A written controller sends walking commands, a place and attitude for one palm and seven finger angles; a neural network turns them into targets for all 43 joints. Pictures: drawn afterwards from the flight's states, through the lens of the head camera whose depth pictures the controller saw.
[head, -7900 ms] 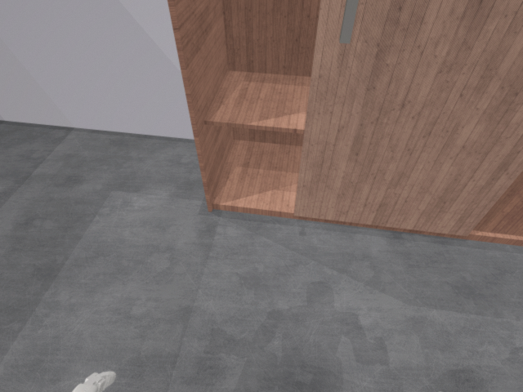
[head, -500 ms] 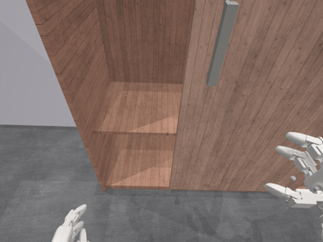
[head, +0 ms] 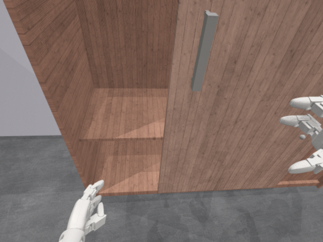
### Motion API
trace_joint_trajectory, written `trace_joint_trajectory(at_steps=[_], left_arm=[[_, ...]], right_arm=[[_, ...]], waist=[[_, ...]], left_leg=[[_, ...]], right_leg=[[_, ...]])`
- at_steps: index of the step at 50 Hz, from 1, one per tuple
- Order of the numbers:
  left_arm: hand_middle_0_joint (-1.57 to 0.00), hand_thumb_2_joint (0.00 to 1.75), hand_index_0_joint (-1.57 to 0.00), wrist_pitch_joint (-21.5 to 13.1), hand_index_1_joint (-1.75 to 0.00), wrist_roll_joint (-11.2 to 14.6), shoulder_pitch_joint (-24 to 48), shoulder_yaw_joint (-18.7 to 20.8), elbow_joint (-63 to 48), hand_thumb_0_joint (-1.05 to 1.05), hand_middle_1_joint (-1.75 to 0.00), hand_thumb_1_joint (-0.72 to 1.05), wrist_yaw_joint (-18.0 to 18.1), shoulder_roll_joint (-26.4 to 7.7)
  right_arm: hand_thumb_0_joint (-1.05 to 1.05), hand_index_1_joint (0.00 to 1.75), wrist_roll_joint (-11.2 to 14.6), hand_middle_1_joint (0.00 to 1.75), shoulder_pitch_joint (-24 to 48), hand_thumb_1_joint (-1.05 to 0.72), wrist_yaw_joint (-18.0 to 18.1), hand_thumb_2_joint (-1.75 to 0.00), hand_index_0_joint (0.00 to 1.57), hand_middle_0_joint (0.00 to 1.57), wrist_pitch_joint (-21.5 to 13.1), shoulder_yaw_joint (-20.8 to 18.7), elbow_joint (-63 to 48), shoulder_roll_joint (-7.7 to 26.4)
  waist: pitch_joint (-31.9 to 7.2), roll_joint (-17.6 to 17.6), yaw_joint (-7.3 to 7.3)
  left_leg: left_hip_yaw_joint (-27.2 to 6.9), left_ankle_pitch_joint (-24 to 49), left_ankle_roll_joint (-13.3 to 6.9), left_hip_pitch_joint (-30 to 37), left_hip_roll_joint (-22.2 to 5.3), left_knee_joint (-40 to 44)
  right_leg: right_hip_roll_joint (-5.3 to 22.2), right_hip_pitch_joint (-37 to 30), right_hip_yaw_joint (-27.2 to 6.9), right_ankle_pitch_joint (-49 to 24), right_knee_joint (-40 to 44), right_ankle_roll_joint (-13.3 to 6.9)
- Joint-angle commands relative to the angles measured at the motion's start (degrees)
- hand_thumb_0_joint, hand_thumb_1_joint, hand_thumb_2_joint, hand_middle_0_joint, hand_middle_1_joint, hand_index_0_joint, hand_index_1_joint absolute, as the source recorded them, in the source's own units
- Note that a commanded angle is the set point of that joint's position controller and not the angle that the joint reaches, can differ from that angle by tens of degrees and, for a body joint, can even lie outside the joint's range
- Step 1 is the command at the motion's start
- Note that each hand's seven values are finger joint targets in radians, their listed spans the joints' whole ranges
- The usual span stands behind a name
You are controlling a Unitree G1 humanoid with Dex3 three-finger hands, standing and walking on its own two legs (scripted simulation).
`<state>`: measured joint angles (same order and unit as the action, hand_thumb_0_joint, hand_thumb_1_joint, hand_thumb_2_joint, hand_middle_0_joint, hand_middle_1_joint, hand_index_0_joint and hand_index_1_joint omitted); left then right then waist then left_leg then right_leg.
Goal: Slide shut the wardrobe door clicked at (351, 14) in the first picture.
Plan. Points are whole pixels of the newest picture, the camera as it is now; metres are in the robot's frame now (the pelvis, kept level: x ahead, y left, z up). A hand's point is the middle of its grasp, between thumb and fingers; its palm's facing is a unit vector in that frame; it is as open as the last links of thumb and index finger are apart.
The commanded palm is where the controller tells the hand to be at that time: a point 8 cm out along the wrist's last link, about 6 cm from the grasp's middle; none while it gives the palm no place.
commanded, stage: raise the hand with hooked fingers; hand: right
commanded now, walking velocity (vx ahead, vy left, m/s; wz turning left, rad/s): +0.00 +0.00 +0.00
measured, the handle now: (200, 53) +0.57 -0.12 +0.23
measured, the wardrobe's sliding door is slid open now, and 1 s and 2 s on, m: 0.41 0.41 0.41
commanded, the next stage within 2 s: move the hooked fingers beside the handle in 0.62 s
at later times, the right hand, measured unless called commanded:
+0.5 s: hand (304, 114) +0.29 -0.26 +0.25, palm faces +0.06 +0.99 -0.12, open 13.9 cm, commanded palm +0.26 -0.30 +0.25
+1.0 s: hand (293, 115) +0.31 -0.27 +0.22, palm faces +0.06 +0.99 -0.11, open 14.0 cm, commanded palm +0.28 -0.29 +0.24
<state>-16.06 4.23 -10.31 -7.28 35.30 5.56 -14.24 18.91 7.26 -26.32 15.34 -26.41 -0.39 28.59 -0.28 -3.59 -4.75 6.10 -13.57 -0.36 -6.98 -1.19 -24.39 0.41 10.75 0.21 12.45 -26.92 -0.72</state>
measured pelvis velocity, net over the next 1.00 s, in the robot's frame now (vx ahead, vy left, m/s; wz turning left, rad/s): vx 0.01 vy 0.01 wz -0.01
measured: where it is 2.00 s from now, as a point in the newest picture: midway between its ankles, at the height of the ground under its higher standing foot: outside the picture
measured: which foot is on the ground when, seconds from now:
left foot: down 0.00-1.00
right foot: down 0.00-1.00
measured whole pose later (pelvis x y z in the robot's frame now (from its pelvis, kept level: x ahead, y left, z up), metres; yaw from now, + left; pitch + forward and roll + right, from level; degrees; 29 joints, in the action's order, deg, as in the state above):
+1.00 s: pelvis +0.01 +0.01 +0.00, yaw +0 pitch -3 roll +0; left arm -13.5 5.8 -10.3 -5.6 35.8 5.3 -16.4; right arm 17.0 17.5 -25.9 20.8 -26.1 8.4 30.5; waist -0.7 -4.3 -4.0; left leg 6.5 -14.9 -0.8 -7.3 -1.1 -25.0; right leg 0.4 10.8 -0.4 13.1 -26.7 -0.2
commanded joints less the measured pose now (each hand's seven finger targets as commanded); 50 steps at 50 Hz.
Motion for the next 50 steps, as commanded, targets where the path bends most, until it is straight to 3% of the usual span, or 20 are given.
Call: trace_joint_trajectory(at_steps=[1,4,6,10,13,16,18,20,21,24,26,30,32,34,37,40,42,45,49,50], left_arm=[[-0.2,0.9,-0.2,-3.1,-0.3,0.2,8.8,3.3,-9.2,0.0,-0.3,0.9,0.4,-6.6],[-0.2,0.9,-0.2,-2.9,-0.3,0.5,8.2,3.5,-8.1,0.0,-0.3,0.9,0.5,-7.4],[-0.2,0.9,-0.2,-2.4,-0.3,1.0,8.1,3.6,-7.4,0.0,-0.3,0.9,0.3,-7.8],[-0.2,0.9,-0.2,-1.7,-0.3,1.7,7.5,4.4,-8.4,0.0,-0.3,0.9,-0.3,-8.6],[-0.2,0.9,-0.2,-1.4,-0.3,1.9,8.8,4.7,-10.2,0.0,-0.3,0.9,-0.6,-8.9],[-0.2,0.9,-0.2,-2.0,-0.3,1.2,9.8,4.5,-11.7,0.0,-0.3,0.9,-0.7,-7.8],[-0.2,0.9,-0.2,-2.3,-0.3,0.7,9.3,4.4,-11.6,0.0,-0.3,0.9,-0.6,-7.2],[-0.2,0.9,-0.2,-2.3,-0.3,0.3,8.6,4.4,-10.5,0.0,-0.3,0.9,-0.5,-7.1],[-0.2,0.9,-0.2,-2.4,-0.3,0.4,8.5,4.3,-9.9,0.0,-0.3,0.9,-0.5,-7.0],[-0.2,0.9,-0.2,-2.1,-0.3,1.2,7.7,4.4,-8.2,0.0,-0.3,0.9,-0.2,-7.8],[-0.2,0.9,-0.2,-1.7,-0.3,1.7,7.6,4.6,-8.2,0.0,-0.3,0.9,-0.1,-8.5],[-0.2,0.9,-0.2,-1.4,-0.3,2.1,8.2,4.6,-9.9,0.0,-0.3,0.9,0.2,-8.2],[-0.2,0.9,-0.2,-1.6,-0.3,1.7,8.8,4.7,-11.0,0.0,-0.3,0.9,0.2,-8.2],[-0.2,0.9,-0.2,-1.6,-0.3,1.3,9.1,4.4,-11.4,0.0,-0.3,0.9,0.2,-7.6],[-0.2,0.9,-0.2,-1.8,-0.3,0.8,8.9,4.0,-10.4,0.0,-0.3,0.9,-0.1,-6.8],[-0.2,0.9,-0.2,-1.7,-0.3,0.9,8.6,4.2,-8.6,0.0,-0.3,0.9,-0.4,-6.9],[-0.2,0.9,-0.2,-1.4,-0.3,1.5,8.0,4.2,-7.6,0.0,-0.3,0.9,-0.3,-7.6],[-0.2,0.9,-0.2,-0.5,-0.3,1.8,8.0,4.6,-7.7,0.0,-0.3,0.9,0.1,-8.3],[-0.2,0.9,-0.2,-1.2,-0.3,1.6,9.1,4.5,-10.4,0.0,-0.3,0.9,0.2,-7.4],[-0.2,0.9,-0.2,-1.2,-0.3,1.4,9.2,3.9,-10.3,0.0,-0.3,0.9,0.3,-6.6]], right_arm=[[0.0,1.2,2.3,1.2,23.8,0.5,0.2,-0.3,0.3,0.3,-5.8,-10.7,-15.4,20.5],[0.0,1.2,2.3,1.2,24.0,0.5,-0.5,-0.3,0.3,0.3,-4.0,-10.9,-7.7,20.6],[0.0,1.2,1.7,1.2,25.5,0.5,-1.6,-0.3,0.3,0.3,-1.4,-8.3,-2.3,19.8],[0.0,1.2,1.0,1.2,20.4,0.5,-3.3,-0.3,0.3,0.3,1.8,-2.6,4.4,14.2],[0.0,1.2,1.5,1.2,21.9,0.5,-4.6,-0.3,0.3,0.3,2.1,-5.4,-2.5,18.4],[0.0,1.2,2.5,1.2,24.5,0.5,-3.1,-0.3,0.3,0.3,-2.1,-11.9,-14.1,24.1],[0.0,1.2,3.0,1.2,23.4,0.5,-1.3,-0.3,0.3,0.3,-4.9,-15.2,-16.8,25.2],[0.0,1.2,3.0,1.2,21.7,0.5,0.4,-0.3,0.3,0.3,-5.8,-17.4,-15.3,26.4],[0.0,1.2,3.1,1.2,21.6,0.5,0.8,-0.3,0.3,0.3,-5.4,-16.4,-12.4,24.1],[0.0,1.2,2.1,1.2,22.1,0.5,0.8,-0.3,0.3,0.3,-1.7,-10.4,-2.4,19.2],[0.0,1.2,0.9,1.2,23.2,0.5,-0.1,-0.3,0.3,0.3,0.8,-6.5,-0.1,17.2],[0.0,1.2,0.5,1.2,23.9,0.5,-2.2,-0.3,0.3,0.3,1.9,-2.0,-3.5,15.2],[0.0,1.2,1.0,1.2,25.1,0.5,-3.0,-0.3,0.3,0.3,0.1,-7.1,-10.3,20.4],[0.0,1.2,2.0,1.2,24.5,0.5,-2.9,-0.3,0.3,0.3,-2.3,-11.4,-14.0,23.3],[0.0,1.2,3.5,1.2,21.9,0.5,-1.5,-0.3,0.3,0.3,-4.5,-15.0,-13.5,23.6],[0.0,1.2,3.1,1.2,22.0,0.5,0.1,-0.3,0.3,0.3,-2.7,-11.0,-7.1,18.8],[0.0,1.2,2.2,1.2,23.1,0.5,0.3,-0.3,0.3,0.3,0.3,-7.1,-0.7,16.2],[0.0,1.2,0.2,1.2,25.7,0.5,-0.2,-0.3,0.3,0.3,3.0,-1.8,2.8,14.2],[0.0,1.2,-0.9,1.2,36.3,0.5,0.2,-0.3,0.3,0.3,-0.5,0.1,-11.5,15.0],[0.0,1.2,-0.4,1.2,37.5,0.5,0.8,-0.3,0.3,0.3,-2.2,0.7,-14.1,14.5]], waist=[[-13.2,-4.4,1.02],[-11.2,-3.9,1.09],[-6.0,-2.1,1.67],[-3.5,2.9,1.85],[-11.9,0.6,1.26],[-17.0,-1.7,0.22],[-18.8,-1.9,-0.06],[-15.8,-3.7,-0.51],[-12.4,-4.5,0.07],[-4.6,-4.5,1.42],[-3.3,-2.4,2.01],[-8.3,0.3,2.65],[-16.0,-0.1,1.8],[-19.7,0.2,1.02],[-17.1,-1.1,0.48],[-9.1,-3.7,0.96],[-3.8,-1.8,2.09],[-3.2,0.8,2.93],[-15.8,-4.9,3.2],[-16.5,-4.0,3.45]], left_leg=[[-2.5,8.2,-1.4,0.4,2.2,4.5],[-2.1,9.7,-1.4,-0.5,1.9,4.5],[-2.6,7.8,-1.2,-2.4,1.6,5.8],[-3.2,5.8,-0.9,-4.2,1.1,5.4],[-3.8,9.5,-0.7,-1.3,0.8,3.8],[-4.4,10.5,-0.7,2.3,1.0,3.6],[-3.4,13.5,-0.8,3.8,1.3,2.7],[-3.3,13.6,-0.9,3.4,1.3,3.1],[-3.1,13.3,-1.0,1.4,1.2,3.4],[-2.7,9.4,-0.9,-3.9,1.4,4.4],[-3.3,8.9,-0.5,-4.7,1.0,4.8],[-4.2,9.6,-0.3,-3.1,0.7,3.9],[-4.2,12.9,-0.2,0.2,0.9,2.8],[-3.3,16.5,-0.1,2.7,1.3,1.8],[-2.5,18.2,-0.5,2.9,1.6,1.8],[-2.4,15.3,-1.0,-1.6,1.4,3.0],[-2.0,11.6,-0.6,-5.2,1.4,3.9],[-2.7,9.0,-0.4,-6.1,1.1,4.3],[-2.7,10.8,-0.9,-2.8,1.1,2.5],[-2.5,10.4,-1.1,-2.1,1.2,2.6]], right_leg=[[-1.5,-8.0,-3.2,-7.8,4.7,-0.9],[-1.4,-7.2,-3.1,-8.4,4.9,-1.0],[-1.3,-4.8,-3.0,-6.2,5.3,-1.0],[-1.0,-2.4,-2.9,-4.6,4.7,-0.8],[-1.7,-5.5,-2.4,-7.4,3.3,-1.2],[-2.1,-7.1,-2.5,-9.4,3.1,-1.4],[-2.0,-8.3,-2.2,-12.2,3.1,-1.5],[-1.9,-6.8,-1.9,-12.2,3.2,-1.4],[-1.8,-6.1,-2.0,-11.3,3.6,-1.3],[-1.3,-4.3,-1.9,-7.4,4.5,-1.0],[-1.2,-3.5,-1.8,-6.7,4.1,-1.1],[-1.5,-5.2,-2.3,-7.0,2.7,-1.3],[-2.0,-8.4,-2.3,-9.8,2.1,-1.7],[-2.2,-9.9,-2.3,-12.9,2.0,-1.9],[-2.0,-8.6,-2.3,-14.5,2.5,-1.6],[-1.7,-6.4,-2.3,-12.2,3.1,-1.0],[-1.3,-4.5,-2.3,-8.7,4.0,-0.9],[-1.3,-3.7,-2.6,-6.9,3.8,-1.1],[-1.9,-11.2,-3.3,-10.0,3.1,-1.4],[-1.7,-11.4,-3.6,-10.1,3.1,-1.2]])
